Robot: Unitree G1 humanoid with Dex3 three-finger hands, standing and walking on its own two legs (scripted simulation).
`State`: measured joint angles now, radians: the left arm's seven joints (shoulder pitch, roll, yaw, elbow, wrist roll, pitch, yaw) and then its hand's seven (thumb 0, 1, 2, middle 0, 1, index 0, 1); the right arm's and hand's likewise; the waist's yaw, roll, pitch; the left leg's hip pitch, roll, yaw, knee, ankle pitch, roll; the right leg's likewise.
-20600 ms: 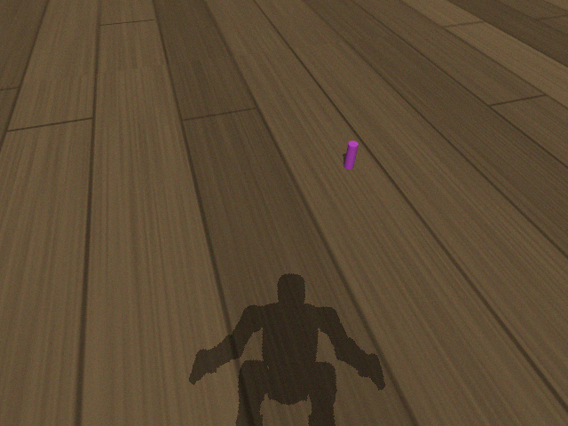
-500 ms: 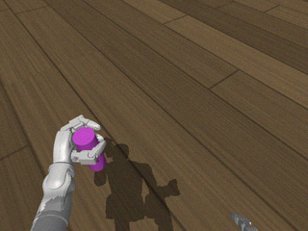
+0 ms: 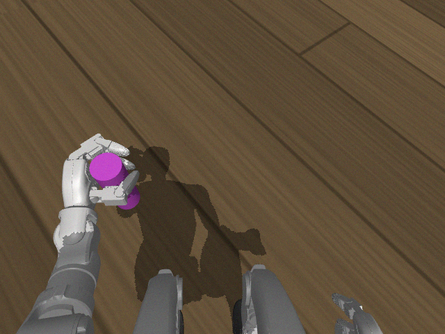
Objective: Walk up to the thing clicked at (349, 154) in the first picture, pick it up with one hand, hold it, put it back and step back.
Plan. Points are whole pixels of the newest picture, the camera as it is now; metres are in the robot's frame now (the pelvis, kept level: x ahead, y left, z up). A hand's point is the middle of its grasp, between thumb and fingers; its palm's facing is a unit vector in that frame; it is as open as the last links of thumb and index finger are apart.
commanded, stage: crouch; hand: left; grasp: from the side
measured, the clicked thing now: (118, 184) +0.40 +0.19 -0.05
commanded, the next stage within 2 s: lower in 1.30 s
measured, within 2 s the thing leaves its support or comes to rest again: neither
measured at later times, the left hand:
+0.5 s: hand (133, 201) +0.43 +0.20 -0.24, palm faces +0.15 -0.99 -0.02, open 7.1 cm
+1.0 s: hand (138, 203) +0.46 +0.21 -0.35, palm faces +0.14 -0.99 -0.02, open 7.1 cm
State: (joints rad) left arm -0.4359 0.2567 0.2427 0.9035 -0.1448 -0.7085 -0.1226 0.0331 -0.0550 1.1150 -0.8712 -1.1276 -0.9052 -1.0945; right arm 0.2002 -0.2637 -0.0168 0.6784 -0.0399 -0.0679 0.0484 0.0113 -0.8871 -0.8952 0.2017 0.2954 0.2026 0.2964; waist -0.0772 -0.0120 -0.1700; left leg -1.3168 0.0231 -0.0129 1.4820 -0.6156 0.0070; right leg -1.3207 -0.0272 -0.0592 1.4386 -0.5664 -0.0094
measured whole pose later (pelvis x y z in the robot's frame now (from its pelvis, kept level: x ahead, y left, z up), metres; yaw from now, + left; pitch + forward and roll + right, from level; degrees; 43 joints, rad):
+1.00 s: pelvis -0.06 +0.01 -0.28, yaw -6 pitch +28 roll -9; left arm -0.88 0.63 0.55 1.31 0.00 -0.79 -0.13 0.03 -0.06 1.12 -0.88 -1.12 -0.91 -1.09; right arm 0.13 -0.31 0.18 0.70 -0.18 0.02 0.13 0.01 -0.91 -0.90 0.20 0.30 0.20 0.30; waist -0.25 -0.07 0.04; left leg -2.25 0.02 -0.11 2.43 -0.67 0.03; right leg -2.20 -0.05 -0.13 2.29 -0.58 -0.01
